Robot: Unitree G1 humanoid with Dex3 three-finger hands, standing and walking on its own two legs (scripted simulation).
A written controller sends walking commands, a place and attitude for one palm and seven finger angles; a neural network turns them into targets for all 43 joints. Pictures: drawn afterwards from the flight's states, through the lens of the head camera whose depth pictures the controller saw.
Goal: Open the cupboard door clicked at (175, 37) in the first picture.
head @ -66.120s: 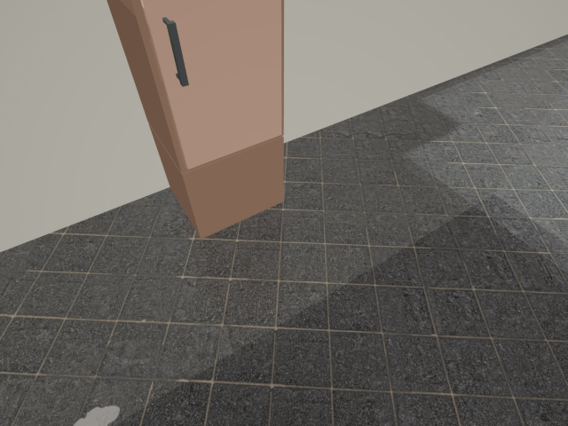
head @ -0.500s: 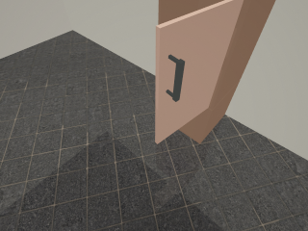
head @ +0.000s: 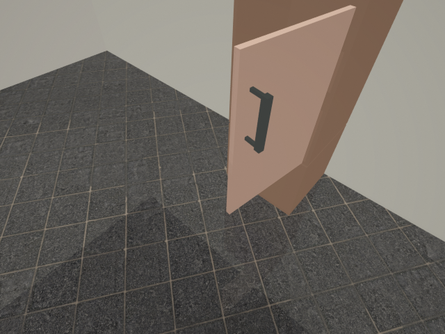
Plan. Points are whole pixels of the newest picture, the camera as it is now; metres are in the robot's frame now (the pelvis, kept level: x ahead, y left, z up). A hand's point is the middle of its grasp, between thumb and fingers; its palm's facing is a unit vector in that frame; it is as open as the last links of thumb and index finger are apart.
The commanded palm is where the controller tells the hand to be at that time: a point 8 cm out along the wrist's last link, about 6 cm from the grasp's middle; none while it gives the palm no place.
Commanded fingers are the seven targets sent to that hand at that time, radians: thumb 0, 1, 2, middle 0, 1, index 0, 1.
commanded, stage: let the arm hang, fingers relaxed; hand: left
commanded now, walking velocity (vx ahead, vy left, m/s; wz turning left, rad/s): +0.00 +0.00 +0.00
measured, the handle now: (256, 121) +0.57 -0.05 +0.07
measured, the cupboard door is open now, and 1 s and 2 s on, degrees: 81 81 81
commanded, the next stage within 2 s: look to check the result in 0.06 s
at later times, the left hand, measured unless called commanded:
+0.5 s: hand out of the picture +0.00 +0.16 -0.18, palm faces +0.03 -0.98 -0.17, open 7.4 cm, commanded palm none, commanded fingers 0.00 0.90 0.90 -0.20 -0.30 -0.20 -0.30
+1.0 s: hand out of the picture +0.02 +0.15 -0.18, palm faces +0.04 -0.99 -0.16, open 7.4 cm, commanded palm none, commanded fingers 0.00 0.90 0.90 -0.20 -0.30 -0.20 -0.30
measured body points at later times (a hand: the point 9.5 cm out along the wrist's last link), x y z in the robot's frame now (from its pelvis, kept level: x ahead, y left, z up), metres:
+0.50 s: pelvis +0.02 +0.00 +0.00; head +0.03 -0.01 +0.45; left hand +0.00 +0.21 -0.16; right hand +0.01 -0.22 -0.16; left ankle +0.05 +0.09 -0.74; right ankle +0.02 -0.12 -0.74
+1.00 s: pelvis +0.03 -0.01 +0.00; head +0.05 -0.01 +0.45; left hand +0.02 +0.20 -0.16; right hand +0.03 -0.23 -0.16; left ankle +0.05 +0.09 -0.74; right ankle +0.02 -0.12 -0.74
